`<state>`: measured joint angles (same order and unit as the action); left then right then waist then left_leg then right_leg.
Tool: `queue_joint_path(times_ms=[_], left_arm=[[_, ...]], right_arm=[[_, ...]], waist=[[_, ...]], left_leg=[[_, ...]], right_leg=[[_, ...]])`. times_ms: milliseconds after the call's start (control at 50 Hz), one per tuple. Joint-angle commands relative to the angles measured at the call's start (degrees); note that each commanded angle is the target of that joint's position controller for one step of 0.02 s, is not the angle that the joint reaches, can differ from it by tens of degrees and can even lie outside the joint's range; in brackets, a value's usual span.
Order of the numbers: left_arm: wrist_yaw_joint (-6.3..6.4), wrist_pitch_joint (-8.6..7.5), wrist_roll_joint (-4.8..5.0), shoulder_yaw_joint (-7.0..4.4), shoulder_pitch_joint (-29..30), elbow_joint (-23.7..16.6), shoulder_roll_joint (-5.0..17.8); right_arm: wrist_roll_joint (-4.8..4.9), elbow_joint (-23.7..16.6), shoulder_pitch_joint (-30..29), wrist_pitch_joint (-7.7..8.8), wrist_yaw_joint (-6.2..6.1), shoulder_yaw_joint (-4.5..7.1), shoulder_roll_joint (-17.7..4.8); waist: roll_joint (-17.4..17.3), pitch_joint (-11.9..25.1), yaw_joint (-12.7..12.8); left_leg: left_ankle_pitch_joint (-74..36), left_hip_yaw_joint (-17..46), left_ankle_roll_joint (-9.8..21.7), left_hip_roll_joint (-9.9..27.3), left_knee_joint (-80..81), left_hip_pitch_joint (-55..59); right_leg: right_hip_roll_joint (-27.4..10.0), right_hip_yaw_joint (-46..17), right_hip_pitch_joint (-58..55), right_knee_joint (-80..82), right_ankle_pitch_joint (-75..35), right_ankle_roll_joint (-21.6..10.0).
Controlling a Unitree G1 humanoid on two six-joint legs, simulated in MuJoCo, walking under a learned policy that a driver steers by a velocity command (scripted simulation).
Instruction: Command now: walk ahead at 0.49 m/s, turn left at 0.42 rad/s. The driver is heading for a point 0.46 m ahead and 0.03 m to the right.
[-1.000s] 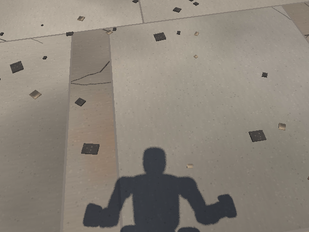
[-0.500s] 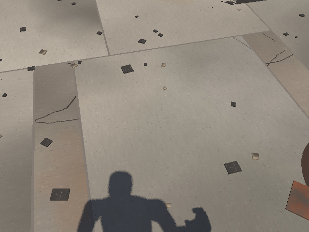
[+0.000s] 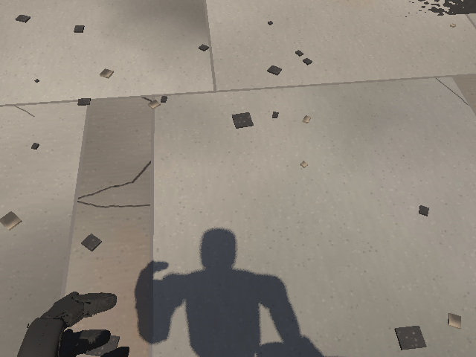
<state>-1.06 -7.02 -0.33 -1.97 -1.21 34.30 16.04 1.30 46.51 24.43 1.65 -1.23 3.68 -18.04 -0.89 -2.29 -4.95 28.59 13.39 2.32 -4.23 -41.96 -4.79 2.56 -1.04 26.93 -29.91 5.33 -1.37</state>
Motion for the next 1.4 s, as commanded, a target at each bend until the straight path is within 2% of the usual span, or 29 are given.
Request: queue_joint_path(times_ms=[20,40,60,80,100,160,200,240,320,380,400,420,440,460,480,500,520,560,600,640,680,700,720,740,760,780,860,980,1400], left_arm=[[0.15,0.47,0.38,-3.75,-19.19,1.61,8.79],[0.26,0.84,0.4,-3.2,-16.28,1.63,6.89],[0.1,1.02,0.04,-2.87,-14.15,2.32,6.28],[0.1,0.89,-0.42,-2.55,-12.92,2.8,5.44],[0.1,0.72,-0.61,-2.5,-12.26,3.22,5.34],[-0.05,0.02,0.64,-2.96,-12.57,5.0,6.58],[0.04,0.12,0.63,-3.33,-11.86,5.74,8.33],[0.3,0.75,0.63,-3.46,-11.74,6.43,9.37],[0.67,1.96,1.51,-3.47,-15.48,9.03,10.53],[0.91,2.76,1.86,-2.99,-15.47,10.07,9.65],[0.89,2.62,1.0,-2.17,-16.97,9.98,7.7],[0.65,2.36,-0.42,-0.37,-22.89,9.62,3.13],[0.92,3.26,0.77,0.13,-27.18,11.28,2.55],[1.17,4.4,1.95,-1.49,-24.47,11.22,8.24],[1.75,5.56,2.26,-2.09,-20.71,10.08,9.17],[2.5,6.86,1.6,-2.07,-19.41,10.24,8.12],[3.2,8.27,1.03,-2.09,-19.65,10.31,7.19],[3.77,9.65,0.48,-1.68,-21.74,11.13,4.98],[3.66,9.52,0.01,-1.15,-20.33,11.05,3.59],[3.25,9.25,-0.06,-1.09,-18.37,10.76,3.8],[2.81,9.14,-0.59,-1.04,-18.24,10.94,3.79],[2.8,9.15,-1.33,-1.03,-16.92,10.18,4.69],[3.07,9.1,-1.55,-1.33,-15.27,8.87,7.57],[3.22,9.12,-0.57,-1.87,-12.18,9.62,9.95],[2.86,8.71,-0.65,-1.23,-10.7,8.94,6.68],[2.71,8.22,-1.24,-0.64,-10.75,9.54,4.85],[2.65,6.6,-0.45,-0.49,-12.41,11.0,4.99],[2.79,6.97,-0.23,-0.42,-11.77,12.61,4.91],[3.16,6.95,-0.04,-0.16,-11.96,20.94,4.02]], right_arm=[[1.51,-5.02,3.27,1.57,0.32,0.31,-6.27],[1.13,-6.07,-2.52,1.51,0.4,0.51,-7.5],[0.29,-7.26,-6.33,1.68,0.5,0.4,-6.64],[-0.2,-7.72,-7.7,1.71,0.68,0.59,-6.04],[-0.03,-7.7,-7.24,1.58,0.94,0.34,-4.83],[-0.62,-8.33,-8.77,1.3,1.32,-0.78,-1.96],[-1.59,-9.25,-11.89,1.69,1.57,-1.51,-1.03],[-1.69,-9.5,-14.39,2.43,2.09,-1.94,-0.65],[-1.28,-10.84,-18.98,2.8,2.87,-1.22,-2.59],[-2.37,-9.31,-14.33,2.78,2.38,0.31,-5.24],[-2.91,-9.02,-11.18,2.89,1.71,1.23,-8.53],[-4.67,-9.75,-8.41,2.24,1.02,1.41,-11.24],[-3.9,-9.66,-7.65,1.14,1.1,0.38,-7.23],[-2.4,-9.31,-8.69,0.45,1.58,0.19,-6.09],[-1.64,-9.17,-11.64,0.18,1.66,0.21,-6.01],[-1.8,-8.84,-14.97,0.3,1.85,-0.47,-4.26],[-2.48,-8.75,-18.67,0.54,2.04,-0.95,-2.92],[-3.35,-8.01,-23.05,0.78,2.21,-0.82,-2.66],[-3.21,-6.88,-23.57,0.92,1.95,-0.75,-2.43],[-2.66,-5.56,-22.81,0.58,1.52,-0.58,-3.2],[-1.72,-4.48,-22.81,0.06,1.29,-0.8,-3.02],[-1.6,-3.28,-20.85,0.03,1.33,-1.38,-1.43],[-2.3,-2.61,-19.11,0.05,1.42,-1.83,-0.16],[-2.55,-2.09,-15.92,-0.09,1.41,-1.69,0.54],[-2.92,-1.49,-18.35,-0.33,1.13,-1.37,-1.49],[-2.61,-1.12,-18.71,-0.39,0.96,-1.04,-1.9],[-2.21,1.83,-16.86,-0.41,0.46,-0.78,-1.92],[-1.66,5.67,-16.18,-0.56,0.33,-0.58,-2.1],[-1.43,13.82,-16.13,-2.25,-1.21,-0.54,-2.36]], waist=[[11.92,16.06,9.03],[6.11,9.01,9.21],[3.18,4.16,8.13],[3.83,2.29,6.8],[5.3,1.64,5.66],[5.68,0.58,4.73],[4.56,-0.39,4.89],[4.47,0.73,5.71],[5.63,3.31,6.83],[4.47,5.88,3.13],[0.94,8.81,2.04],[-9.66,16.85,3.3],[-14.0,24.35,2.95],[-9.2,20.7,2.03],[-6.89,14.99,2.81],[-4.7,11.28,3.94],[-5.64,9.19,6.02],[-7.97,7.03,8.39],[-7.49,7.28,7.83],[-6.29,7.97,7.02],[-5.08,7.3,7.98],[-3.39,5.72,7.78],[1.31,3.84,6.0],[10.79,2.1,1.86],[9.45,0.29,3.98],[8.58,-0.2,4.04],[4.76,1.82,4.86],[1.7,3.39,5.09],[1.34,1.51,4.31]], left_leg=[[1.07,-1.46,-1.43,3.22,-33.14,-36.25],[-3.52,-4.14,-1.47,5.36,-32.53,-36.04],[-6.0,-5.33,-1.51,6.85,-30.0,-35.14],[-7.83,-5.37,-1.38,8.46,-27.1,-33.47],[-8.67,-5.81,-1.37,9.24,-25.14,-31.3],[-10.41,-8.03,-2.14,10.51,-16.85,-30.94],[-15.48,-9.61,-3.04,10.53,-8.69,-29.1],[-23.48,-11.71,-3.38,8.79,-0.22,-23.83],[-31.37,-11.19,-2.17,6.14,9.11,-18.69],[-34.49,-11.92,0.51,4.48,15.9,-7.37],[-51.8,-8.97,2.34,9.1,16.63,0.56],[-72.18,4.07,9.9,23.56,12.06,17.43],[-69.88,11.13,15.39,29.18,13.26,18.65],[-57.25,9.02,14.29,26.44,16.22,12.94],[-47.19,6.12,12.29,24.4,18.62,8.55],[-39.36,3.27,10.98,22.3,21.33,2.15],[-33.04,0.68,10.07,20.71,24.02,-4.71],[-29.43,-4.72,9.76,17.62,26.84,-13.87],[-28.56,-7.46,9.86,16.48,26.47,-14.7],[-24.95,-7.13,9.98,16.88,25.55,-13.43],[-15.03,-7.52,7.76,15.57,24.38,-15.14],[-8.93,-7.98,4.63,13.86,23.95,-16.72],[-4.09,-10.05,1.02,10.81,20.71,-17.8],[-6.88,-15.06,-1.96,6.45,20.3,-12.26],[-11.2,-15.46,-3.19,5.84,17.98,-7.84],[-13.75,-15.24,-2.9,6.07,17.56,-6.43],[-20.41,-14.47,-1.57,7.17,17.6,-6.73],[-26.5,-14.8,-1.9,7.46,16.98,-4.9],[-25.39,-15.05,-2.09,7.61,18.35,-2.67]], right_leg=[[-24.56,-40.28,-44.09,13.14,22.43,-13.08],[-21.8,-30.96,-35.89,13.68,18.75,-11.36],[-19.43,-25.18,-28.33,15.3,11.64,-11.15],[-17.58,-21.08,-23.96,16.73,6.86,-11.0],[-16.34,-18.33,-21.01,18.22,4.23,-10.98],[-16.07,-13.2,-17.95,21.66,-1.41,-12.73],[-15.25,-8.46,-16.44,21.54,-13.97,-12.79],[-12.95,-3.11,-15.12,20.14,-23.61,-11.04],[-13.36,-2.3,-19.83,15.67,-22.76,-7.92],[-11.44,-3.29,-19.32,5.92,-21.55,-4.64],[-7.85,-1.71,-16.03,-1.83,-14.68,-1.9],[-3.06,-0.08,-3.02,-17.22,13.03,2.1],[-1.67,-3.82,-0.72,-27.98,35.97,3.99],[-2.91,-5.62,1.63,-33.06,36.13,4.52],[-4.03,-4.01,5.35,-35.47,33.98,4.86],[-5.51,-4.29,4.52,-33.65,30.58,5.51],[-6.96,-4.75,0.22,-30.66,27.1,6.22],[-6.56,-2.29,-8.07,-24.89,22.35,6.97],[-6.53,-1.01,-12.09,-16.92,18.65,6.23],[-6.05,0.11,-14.99,-9.77,12.86,5.14],[-4.96,1.44,-20.08,-0.97,5.75,3.45],[-6.2,-0.7,-21.54,3.34,1.96,2.15],[-10.91,-6.31,-20.87,6.98,-2.53,0.15],[-11.22,-6.63,-11.41,7.71,10.56,-2.72],[-9.44,-6.13,-6.63,9.91,19.06,-2.63],[-8.8,-5.52,-5.59,10.49,20.67,-1.2],[-7.33,-3.33,-11.53,6.53,6.29,1.1],[-6.52,-2.27,-14.61,5.19,-1.75,0.58],[-4.88,-0.3,-14.31,8.13,-0.02,0.99]])
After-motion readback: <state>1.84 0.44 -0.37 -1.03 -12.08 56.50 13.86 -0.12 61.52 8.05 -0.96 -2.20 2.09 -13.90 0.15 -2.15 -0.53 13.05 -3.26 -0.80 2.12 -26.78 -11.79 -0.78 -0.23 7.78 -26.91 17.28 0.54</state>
